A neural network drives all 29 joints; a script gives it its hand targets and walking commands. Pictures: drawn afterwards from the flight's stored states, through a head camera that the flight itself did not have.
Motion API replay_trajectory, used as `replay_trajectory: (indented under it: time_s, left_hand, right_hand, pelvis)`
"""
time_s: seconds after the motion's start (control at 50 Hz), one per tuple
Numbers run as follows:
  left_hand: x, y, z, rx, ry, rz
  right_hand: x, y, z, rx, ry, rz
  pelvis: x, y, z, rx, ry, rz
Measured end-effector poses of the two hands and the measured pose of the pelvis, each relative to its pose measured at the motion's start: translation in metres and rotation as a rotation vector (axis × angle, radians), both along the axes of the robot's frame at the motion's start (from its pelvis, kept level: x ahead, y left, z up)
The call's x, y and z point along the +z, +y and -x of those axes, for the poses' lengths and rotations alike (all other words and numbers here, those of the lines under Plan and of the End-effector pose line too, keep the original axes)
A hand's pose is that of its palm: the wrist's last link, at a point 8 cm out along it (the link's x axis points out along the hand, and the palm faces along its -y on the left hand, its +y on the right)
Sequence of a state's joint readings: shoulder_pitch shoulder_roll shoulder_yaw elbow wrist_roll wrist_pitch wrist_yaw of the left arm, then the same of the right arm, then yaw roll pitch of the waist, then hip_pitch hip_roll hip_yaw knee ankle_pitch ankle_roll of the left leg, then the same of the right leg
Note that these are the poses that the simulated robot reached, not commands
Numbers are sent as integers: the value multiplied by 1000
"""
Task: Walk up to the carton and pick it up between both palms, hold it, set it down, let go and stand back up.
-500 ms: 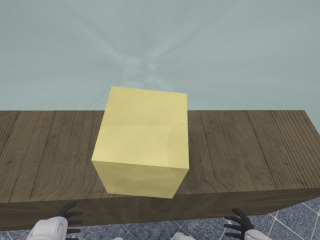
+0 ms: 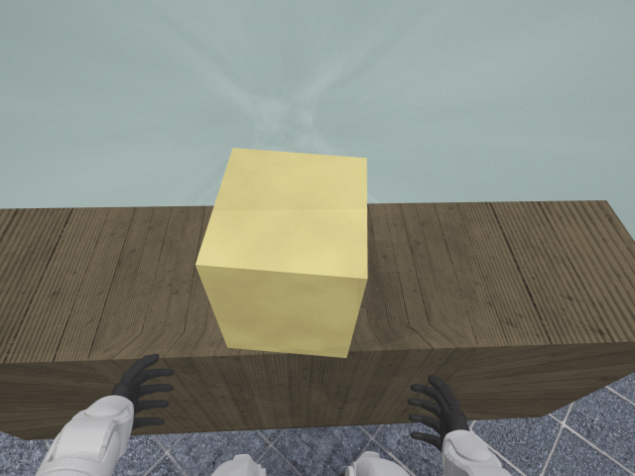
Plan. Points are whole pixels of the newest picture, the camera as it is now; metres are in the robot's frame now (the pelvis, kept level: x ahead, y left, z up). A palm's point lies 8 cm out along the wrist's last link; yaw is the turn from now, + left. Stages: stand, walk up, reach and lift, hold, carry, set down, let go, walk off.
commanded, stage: reach and lift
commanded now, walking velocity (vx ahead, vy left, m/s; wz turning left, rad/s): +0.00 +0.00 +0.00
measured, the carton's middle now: (292, 258) +0.44 +0.04 -0.04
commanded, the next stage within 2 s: none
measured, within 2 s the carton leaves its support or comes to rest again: neither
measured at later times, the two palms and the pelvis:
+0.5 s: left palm (97, 466) +0.16 +0.25 -0.05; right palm (463, 468) +0.16 -0.17 -0.05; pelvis +0.00 -0.02 +0.03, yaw +6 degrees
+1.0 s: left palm (88, 437) +0.18 +0.26 -0.03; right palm (444, 414) +0.21 -0.15 -0.02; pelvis +0.05 +0.02 +0.05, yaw +4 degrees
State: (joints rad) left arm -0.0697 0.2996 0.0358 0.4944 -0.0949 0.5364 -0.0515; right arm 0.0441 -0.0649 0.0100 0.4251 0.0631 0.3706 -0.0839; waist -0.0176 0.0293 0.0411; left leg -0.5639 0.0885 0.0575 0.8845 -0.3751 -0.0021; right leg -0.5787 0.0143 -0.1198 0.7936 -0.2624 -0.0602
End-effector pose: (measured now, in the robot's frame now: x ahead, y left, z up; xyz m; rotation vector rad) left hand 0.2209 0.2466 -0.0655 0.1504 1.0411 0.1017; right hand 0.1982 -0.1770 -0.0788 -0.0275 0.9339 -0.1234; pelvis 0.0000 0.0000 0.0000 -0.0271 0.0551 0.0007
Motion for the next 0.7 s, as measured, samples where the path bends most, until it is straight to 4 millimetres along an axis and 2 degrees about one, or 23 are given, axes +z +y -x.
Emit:
replay_trajectory:
  time_s: [0.04, 0.08, 0.12, 0.16, 0.2, 0.26, 0.32, 0.36, 0.42, 0.48, 0.56, 0.7]
  left_hand:
    - [15, -11, -7, -11, -49, 26]
    - [28, -21, -1, -11, -69, 49]
    - [35, -28, 14, 0, -59, 64]
    - [32, -30, 36, 13, -17, 65]
    - [23, -29, 61, 22, 39, 58]
    - [10, -19, 92, 43, 77, 19]
    - [10, -5, 107, 90, -3, -26]
    - [14, -1, 106, 97, -79, -32]
    - [19, 0, 92, 88, -146, -12]
    - [19, 1, 71, 75, -175, 18]
    - [27, 1, 52, 90, -234, 71]
    - [25, 1, 53, 83, -259, 96]
  right_hand:
    - [14, 3, 0, 2, -28, -7]
    - [29, 5, 8, -4, -36, -17]
    - [40, 5, 20, -12, -43, -16]
    - [46, 2, 34, -17, -39, -4]
    - [46, -3, 49, -24, -21, 16]
    - [37, -8, 67, -17, 22, 28]
    - [24, -12, 76, 41, 57, 12]
    - [21, -13, 71, 53, 22, 3]
    - [25, -9, 53, 33, -81, -1]
    - [29, 2, 41, 28, -139, -9]
    - [43, 18, 37, 48, -179, -31]
    - [50, 15, 32, 32, -225, 18]
  pelvis:
    - [6, -2, 1, -1, -48, -6]
    - [17, -5, -1, -2, -97, -24]
    - [26, -8, -4, -7, -134, -40]
    - [32, -9, -7, -16, -158, -45]
    - [35, -10, -7, -25, -169, -42]
    - [34, -11, -4, -11, -185, -12]
    - [29, -15, -5, 54, -161, -7]
    - [27, -18, -4, 97, -136, -19]
    - [26, -21, -3, 119, -79, -35]
    - [26, -21, -1, 105, -63, -36]
    - [33, -19, -4, 92, -68, -44]
    - [41, -7, -19, 84, -64, -32]
